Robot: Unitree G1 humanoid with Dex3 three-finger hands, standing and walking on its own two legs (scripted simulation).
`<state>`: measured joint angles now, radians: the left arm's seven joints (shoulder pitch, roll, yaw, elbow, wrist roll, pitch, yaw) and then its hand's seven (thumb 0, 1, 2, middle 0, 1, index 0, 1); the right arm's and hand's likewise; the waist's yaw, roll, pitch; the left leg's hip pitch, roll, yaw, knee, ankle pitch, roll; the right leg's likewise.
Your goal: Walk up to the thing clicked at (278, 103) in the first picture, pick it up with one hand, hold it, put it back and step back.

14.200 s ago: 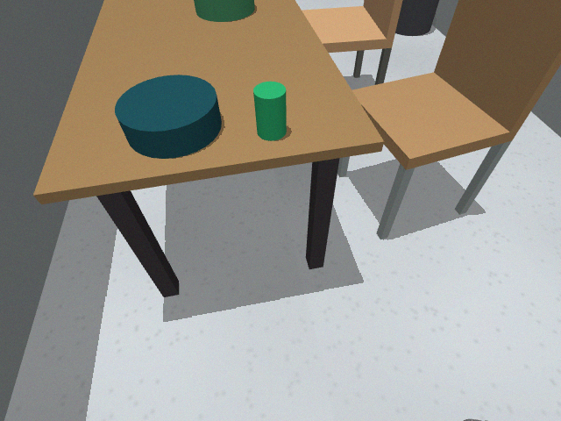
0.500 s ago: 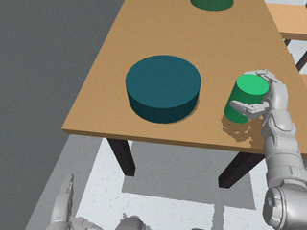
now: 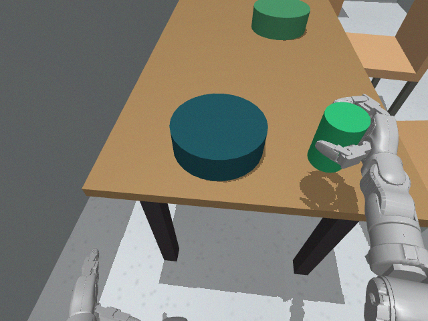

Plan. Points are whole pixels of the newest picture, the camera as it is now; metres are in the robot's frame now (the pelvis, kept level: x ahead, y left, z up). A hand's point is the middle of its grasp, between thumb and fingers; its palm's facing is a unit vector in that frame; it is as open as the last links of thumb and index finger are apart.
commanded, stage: lift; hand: right
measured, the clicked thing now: (335, 139) +0.40 -0.19 +0.13
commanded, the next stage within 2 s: hold in 0.88 s
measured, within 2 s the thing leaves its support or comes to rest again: neither
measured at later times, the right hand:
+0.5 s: hand (359, 126) +0.35 -0.18 +0.21, palm faces +0.16 +0.99 -0.02, open 10.7 cm
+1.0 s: hand (370, 122) +0.33 -0.18 +0.24, palm faces +0.16 +0.99 -0.03, open 10.7 cm
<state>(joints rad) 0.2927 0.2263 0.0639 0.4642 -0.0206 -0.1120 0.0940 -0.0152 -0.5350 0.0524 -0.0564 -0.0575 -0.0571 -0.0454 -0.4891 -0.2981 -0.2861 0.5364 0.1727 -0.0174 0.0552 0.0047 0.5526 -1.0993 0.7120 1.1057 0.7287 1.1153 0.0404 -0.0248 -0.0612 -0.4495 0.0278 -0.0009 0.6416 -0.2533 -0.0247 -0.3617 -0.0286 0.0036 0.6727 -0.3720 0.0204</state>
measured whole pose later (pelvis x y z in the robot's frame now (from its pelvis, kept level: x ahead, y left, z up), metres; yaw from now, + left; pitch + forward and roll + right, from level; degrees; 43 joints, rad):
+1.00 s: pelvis -0.01 +0.00 +0.01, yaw -2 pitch -3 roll +0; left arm 0.25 0.24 0.09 0.61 -0.03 -0.18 0.08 -0.02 -0.52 0.04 -0.05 -0.05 -0.05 -0.03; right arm -0.36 -0.28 -0.27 -0.07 0.23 0.52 0.02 0.00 0.57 -1.12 0.71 1.11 0.73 1.12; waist 0.00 -0.07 -0.05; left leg -0.29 0.04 0.03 0.55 -0.21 -0.02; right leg -0.21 -0.02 0.03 0.57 -0.31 0.02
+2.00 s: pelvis -0.01 +0.00 +0.01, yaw -2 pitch -3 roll +0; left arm 0.23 0.23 0.10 0.65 -0.03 -0.23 0.08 -0.02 -0.54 0.05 -0.05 -0.06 -0.05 -0.04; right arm -0.33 -0.28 -0.29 -0.18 0.25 0.65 0.04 0.00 0.57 -1.12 0.72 1.10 0.73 1.11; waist 0.00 -0.07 -0.06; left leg -0.28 0.05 0.03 0.55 -0.22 -0.03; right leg -0.21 -0.01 0.03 0.58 -0.32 0.02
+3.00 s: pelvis -0.01 +0.00 +0.01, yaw -2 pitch -3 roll +0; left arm 0.24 0.23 0.10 0.65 -0.02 -0.24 0.08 -0.02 -0.55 0.06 -0.05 -0.06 -0.05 -0.05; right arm -0.31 -0.29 -0.31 -0.21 0.25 0.64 0.04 0.00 0.57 -1.12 0.72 1.10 0.74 1.11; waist 0.00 -0.08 -0.06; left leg -0.28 0.04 0.03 0.56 -0.23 -0.02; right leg -0.20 -0.02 0.04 0.58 -0.33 0.02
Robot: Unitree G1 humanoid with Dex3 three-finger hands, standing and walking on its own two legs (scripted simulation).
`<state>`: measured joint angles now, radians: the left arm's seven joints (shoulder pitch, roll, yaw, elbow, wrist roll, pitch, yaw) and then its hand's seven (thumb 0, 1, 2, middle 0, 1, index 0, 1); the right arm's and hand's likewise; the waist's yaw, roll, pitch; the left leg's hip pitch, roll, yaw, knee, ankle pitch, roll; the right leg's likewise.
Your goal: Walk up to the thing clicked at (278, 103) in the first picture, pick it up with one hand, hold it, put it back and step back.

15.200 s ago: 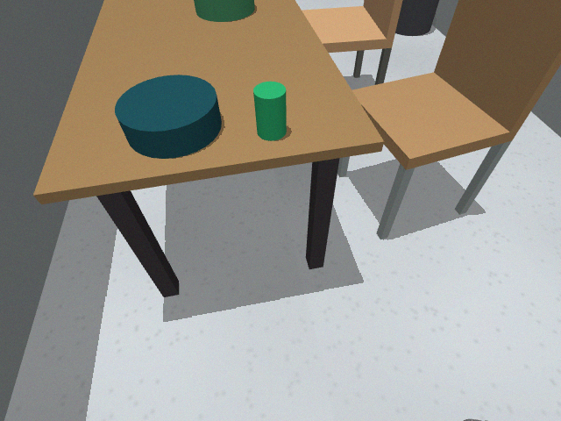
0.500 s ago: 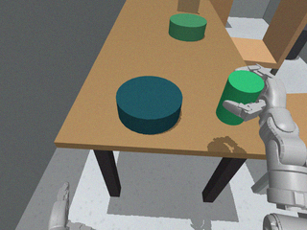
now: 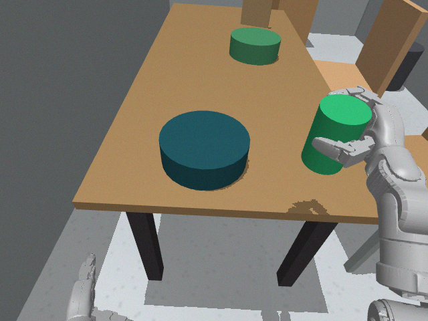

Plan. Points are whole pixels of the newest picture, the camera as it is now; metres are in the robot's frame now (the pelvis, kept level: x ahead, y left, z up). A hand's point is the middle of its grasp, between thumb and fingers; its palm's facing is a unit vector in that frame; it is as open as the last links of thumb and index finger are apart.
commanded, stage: hold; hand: right
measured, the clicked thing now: (332, 136) +0.34 -0.17 +0.21
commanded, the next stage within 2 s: none
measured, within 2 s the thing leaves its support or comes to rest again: neither
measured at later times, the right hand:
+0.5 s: hand (345, 126) +0.33 -0.17 +0.24, palm faces +0.10 +0.99 -0.03, open 10.7 cm
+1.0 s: hand (347, 130) +0.33 -0.18 +0.24, palm faces +0.11 +0.99 -0.02, open 10.7 cm
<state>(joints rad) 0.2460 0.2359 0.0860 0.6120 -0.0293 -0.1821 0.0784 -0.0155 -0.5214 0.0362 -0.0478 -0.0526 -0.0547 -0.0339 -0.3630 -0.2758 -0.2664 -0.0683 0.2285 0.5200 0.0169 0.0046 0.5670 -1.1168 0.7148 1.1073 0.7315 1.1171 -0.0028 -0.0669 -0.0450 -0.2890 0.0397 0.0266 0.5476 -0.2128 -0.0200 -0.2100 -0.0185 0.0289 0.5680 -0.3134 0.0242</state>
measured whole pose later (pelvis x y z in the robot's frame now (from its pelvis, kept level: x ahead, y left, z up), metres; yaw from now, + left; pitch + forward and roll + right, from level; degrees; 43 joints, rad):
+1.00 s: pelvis +0.00 -0.01 +0.00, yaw +0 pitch -3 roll +0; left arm 0.23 0.23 0.10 0.65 -0.03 -0.23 0.08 -0.02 -0.54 0.05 -0.05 -0.06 -0.05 -0.04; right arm -0.33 -0.28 -0.29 -0.18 0.25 0.65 0.04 0.00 0.57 -1.12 0.72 1.10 0.73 1.11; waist 0.00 -0.07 -0.06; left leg -0.28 0.05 0.03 0.55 -0.22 -0.03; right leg -0.21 -0.01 0.03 0.58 -0.32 0.02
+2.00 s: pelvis +0.00 +0.00 +0.00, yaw +0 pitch -3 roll +0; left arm 0.24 0.23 0.10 0.65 -0.02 -0.24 0.08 -0.02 -0.55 0.06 -0.05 -0.06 -0.05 -0.05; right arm -0.31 -0.29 -0.31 -0.21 0.25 0.64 0.04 0.00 0.57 -1.12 0.72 1.10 0.74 1.11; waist 0.00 -0.08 -0.06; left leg -0.28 0.04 0.03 0.56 -0.23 -0.02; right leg -0.20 -0.02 0.04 0.58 -0.33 0.02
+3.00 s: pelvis +0.00 +0.00 +0.00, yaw -1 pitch -2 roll +0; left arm 0.22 0.23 0.09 0.69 -0.02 -0.25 0.09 -0.02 -0.54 0.06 -0.05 -0.05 -0.05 -0.04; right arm -0.42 -0.29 -0.28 0.02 0.21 0.57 0.04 0.00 0.57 -1.12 0.72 1.10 0.74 1.11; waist 0.00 -0.06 -0.02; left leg -0.30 0.05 0.03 0.56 -0.21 -0.02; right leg -0.23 -0.01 0.04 0.59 -0.32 0.02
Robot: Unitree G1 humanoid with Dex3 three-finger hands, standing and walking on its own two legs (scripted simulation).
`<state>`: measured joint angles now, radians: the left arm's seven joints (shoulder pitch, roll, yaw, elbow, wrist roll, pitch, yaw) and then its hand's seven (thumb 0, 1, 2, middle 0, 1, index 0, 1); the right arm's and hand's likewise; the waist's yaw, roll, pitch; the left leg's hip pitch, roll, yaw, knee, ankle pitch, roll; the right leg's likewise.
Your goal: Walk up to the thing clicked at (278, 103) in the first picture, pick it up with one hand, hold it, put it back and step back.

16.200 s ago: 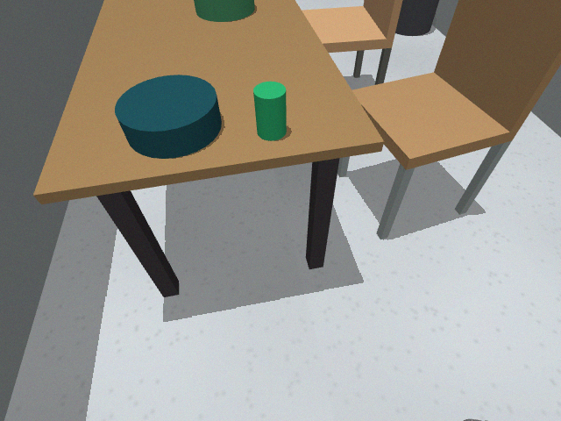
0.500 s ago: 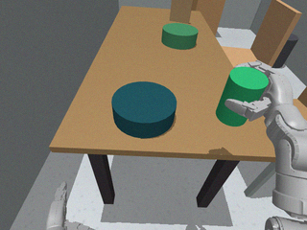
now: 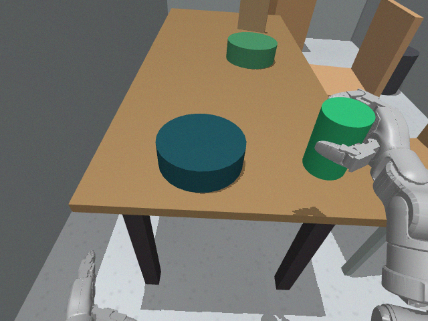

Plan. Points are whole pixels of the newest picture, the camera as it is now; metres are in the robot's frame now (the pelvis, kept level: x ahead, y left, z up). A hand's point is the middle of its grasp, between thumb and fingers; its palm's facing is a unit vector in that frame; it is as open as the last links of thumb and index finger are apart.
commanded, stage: hold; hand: right
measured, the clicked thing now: (334, 140) +0.33 -0.17 +0.22
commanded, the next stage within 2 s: crouch in 1.58 s
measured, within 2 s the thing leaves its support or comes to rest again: neither
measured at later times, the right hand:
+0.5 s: hand (340, 129) +0.33 -0.17 +0.24, palm faces +0.11 +0.99 -0.02, open 10.7 cm
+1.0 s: hand (346, 130) +0.32 -0.18 +0.24, palm faces +0.13 +0.99 -0.03, open 10.7 cm
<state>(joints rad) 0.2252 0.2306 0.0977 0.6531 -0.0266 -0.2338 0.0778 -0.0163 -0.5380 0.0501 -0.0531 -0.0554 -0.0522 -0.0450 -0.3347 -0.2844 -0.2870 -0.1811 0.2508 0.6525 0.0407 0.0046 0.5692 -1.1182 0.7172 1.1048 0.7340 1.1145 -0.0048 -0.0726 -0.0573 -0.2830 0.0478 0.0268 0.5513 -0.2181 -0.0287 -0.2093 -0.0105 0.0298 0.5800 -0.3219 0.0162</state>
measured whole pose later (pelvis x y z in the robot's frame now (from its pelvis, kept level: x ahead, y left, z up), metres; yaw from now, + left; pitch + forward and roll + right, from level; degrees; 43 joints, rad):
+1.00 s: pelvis +0.00 +0.00 +0.00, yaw +0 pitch -3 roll +0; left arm 0.24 0.23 0.10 0.65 -0.02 -0.24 0.08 -0.02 -0.55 0.06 -0.05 -0.06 -0.05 -0.05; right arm -0.31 -0.29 -0.31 -0.21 0.25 0.64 0.04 0.00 0.57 -1.12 0.72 1.10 0.74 1.11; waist 0.00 -0.08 -0.06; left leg -0.28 0.04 0.03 0.56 -0.23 -0.02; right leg -0.20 -0.02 0.04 0.58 -0.33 0.02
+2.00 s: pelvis +0.00 +0.00 +0.00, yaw +0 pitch -2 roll +0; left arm 0.22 0.23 0.09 0.69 -0.02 -0.25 0.09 -0.02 -0.54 0.06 -0.05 -0.05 -0.05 -0.04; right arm -0.42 -0.29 -0.28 0.02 0.21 0.57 0.04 0.00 0.57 -1.12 0.72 1.10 0.74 1.11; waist 0.00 -0.06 -0.02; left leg -0.30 0.05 0.03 0.56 -0.21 -0.02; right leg -0.23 -0.01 0.04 0.59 -0.32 0.02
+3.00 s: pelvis +0.00 +0.00 -0.01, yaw +2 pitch +5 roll +0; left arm 0.24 0.22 0.05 0.56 -0.01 -0.20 0.09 -0.02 -0.55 0.06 -0.06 -0.05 -0.05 -0.04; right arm -0.60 -0.36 -0.33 0.77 0.16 -0.06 0.12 0.01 0.57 -1.13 0.72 1.11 0.73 1.12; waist 0.07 -0.01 -0.06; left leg -0.46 0.03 0.00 0.59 -0.21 -0.03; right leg -0.38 -0.03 0.01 0.64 -0.34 0.02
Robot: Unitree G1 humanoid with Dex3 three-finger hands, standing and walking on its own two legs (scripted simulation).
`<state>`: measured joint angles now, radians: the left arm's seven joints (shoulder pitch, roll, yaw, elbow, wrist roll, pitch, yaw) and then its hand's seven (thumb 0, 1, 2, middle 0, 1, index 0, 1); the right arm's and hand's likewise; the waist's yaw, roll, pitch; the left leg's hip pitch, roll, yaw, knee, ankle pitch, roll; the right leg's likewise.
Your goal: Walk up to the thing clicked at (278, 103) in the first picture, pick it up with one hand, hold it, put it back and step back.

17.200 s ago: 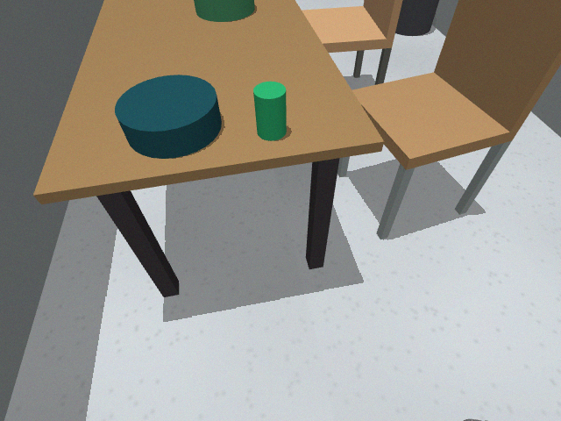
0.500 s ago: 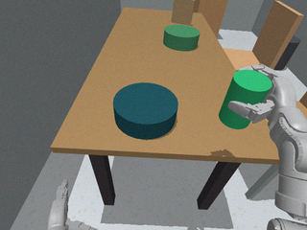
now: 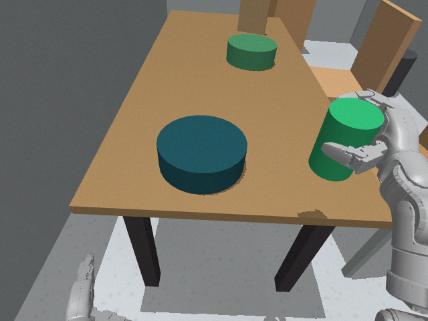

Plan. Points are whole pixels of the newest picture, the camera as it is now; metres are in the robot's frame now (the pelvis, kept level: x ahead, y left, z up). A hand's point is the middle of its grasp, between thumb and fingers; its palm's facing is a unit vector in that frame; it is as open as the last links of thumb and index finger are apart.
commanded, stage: hold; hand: right
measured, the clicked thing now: (341, 141) +0.32 -0.18 +0.23
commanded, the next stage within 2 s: crouch in 0.58 s
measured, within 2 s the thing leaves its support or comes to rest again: neither
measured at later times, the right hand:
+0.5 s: hand (345, 132) +0.32 -0.17 +0.24, palm faces +0.13 +0.99 -0.04, open 10.7 cm
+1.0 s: hand (334, 137) +0.35 -0.18 +0.21, palm faces +0.14 +0.99 -0.01, open 10.7 cm
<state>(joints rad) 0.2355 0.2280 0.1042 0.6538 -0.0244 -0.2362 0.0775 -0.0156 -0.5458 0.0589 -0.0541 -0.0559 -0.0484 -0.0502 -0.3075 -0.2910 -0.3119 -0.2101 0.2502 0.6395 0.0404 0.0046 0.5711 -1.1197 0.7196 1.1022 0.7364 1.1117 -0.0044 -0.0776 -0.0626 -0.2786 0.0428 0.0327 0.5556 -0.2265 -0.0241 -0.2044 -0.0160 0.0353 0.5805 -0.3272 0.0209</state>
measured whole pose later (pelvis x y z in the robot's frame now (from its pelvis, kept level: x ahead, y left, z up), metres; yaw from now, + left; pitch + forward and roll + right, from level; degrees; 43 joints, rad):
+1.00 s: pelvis -0.01 +0.00 +0.00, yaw +0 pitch -2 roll +0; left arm 0.22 0.23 0.09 0.69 -0.02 -0.25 0.09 -0.02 -0.54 0.06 -0.05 -0.05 -0.05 -0.04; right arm -0.42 -0.29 -0.28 0.02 0.21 0.57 0.04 0.00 0.57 -1.12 0.72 1.10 0.74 1.11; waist 0.00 -0.06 -0.02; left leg -0.30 0.05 0.03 0.56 -0.21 -0.02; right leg -0.23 -0.01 0.04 0.59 -0.32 0.02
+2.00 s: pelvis +0.00 +0.00 -0.01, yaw +2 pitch +5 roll +0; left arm 0.24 0.22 0.05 0.56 -0.01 -0.20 0.09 -0.02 -0.55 0.06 -0.06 -0.05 -0.05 -0.04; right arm -0.60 -0.36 -0.33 0.77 0.16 -0.06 0.12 0.01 0.57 -1.13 0.72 1.11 0.73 1.12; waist 0.07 -0.01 -0.06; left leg -0.46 0.03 0.00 0.59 -0.21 -0.03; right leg -0.38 -0.03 0.01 0.64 -0.34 0.02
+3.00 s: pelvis -0.01 -0.01 -0.03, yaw +2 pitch +12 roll +1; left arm 0.29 0.21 0.03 0.37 0.01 -0.14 0.05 -0.01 -0.54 0.06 -0.06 -0.05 -0.05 -0.05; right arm -0.61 -0.39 -0.39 0.94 0.13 -0.32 0.12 0.00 0.57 -1.13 0.72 1.10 0.74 1.11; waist 0.13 0.03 -0.09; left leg -0.72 0.02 0.00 0.80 -0.28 -0.03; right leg -0.65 -0.03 0.01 0.87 -0.43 0.02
